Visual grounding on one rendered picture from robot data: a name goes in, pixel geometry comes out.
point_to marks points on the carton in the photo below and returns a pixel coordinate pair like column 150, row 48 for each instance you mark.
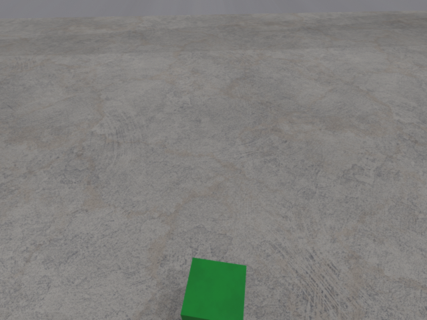
column 215, row 291

